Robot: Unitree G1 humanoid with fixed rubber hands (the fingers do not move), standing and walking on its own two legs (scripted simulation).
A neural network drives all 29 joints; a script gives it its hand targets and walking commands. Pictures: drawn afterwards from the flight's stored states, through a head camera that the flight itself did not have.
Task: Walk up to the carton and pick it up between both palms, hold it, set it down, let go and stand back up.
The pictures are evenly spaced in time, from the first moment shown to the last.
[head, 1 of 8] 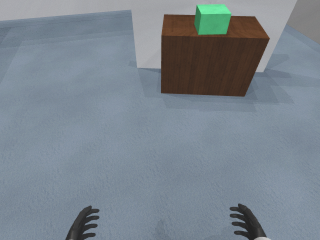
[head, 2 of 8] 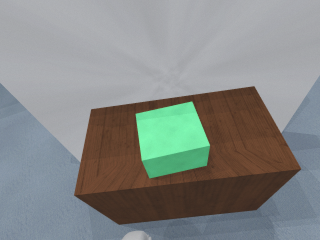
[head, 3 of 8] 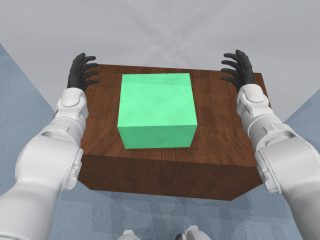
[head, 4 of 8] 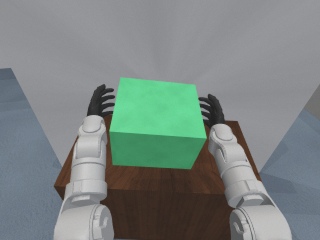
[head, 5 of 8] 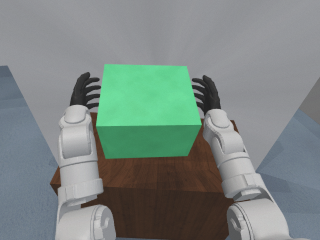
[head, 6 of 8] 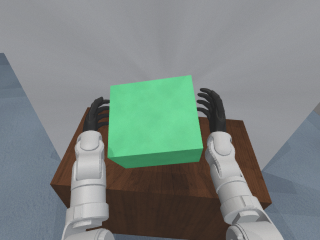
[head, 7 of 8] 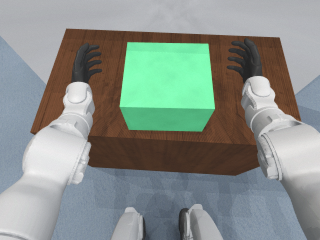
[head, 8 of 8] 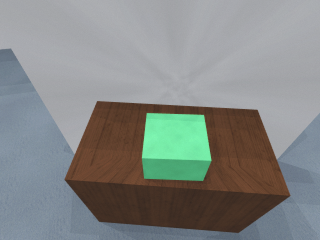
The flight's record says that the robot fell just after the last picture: no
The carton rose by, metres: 0.30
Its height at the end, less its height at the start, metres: +0.00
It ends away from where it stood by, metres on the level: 0.02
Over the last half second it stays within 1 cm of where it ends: yes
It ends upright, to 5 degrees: yes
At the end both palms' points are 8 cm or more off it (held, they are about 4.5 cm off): yes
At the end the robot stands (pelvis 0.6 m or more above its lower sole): yes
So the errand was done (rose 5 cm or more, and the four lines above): yes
